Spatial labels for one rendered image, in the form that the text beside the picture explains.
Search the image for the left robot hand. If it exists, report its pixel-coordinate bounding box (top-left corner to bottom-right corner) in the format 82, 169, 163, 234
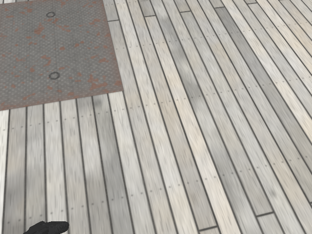
23, 220, 69, 234

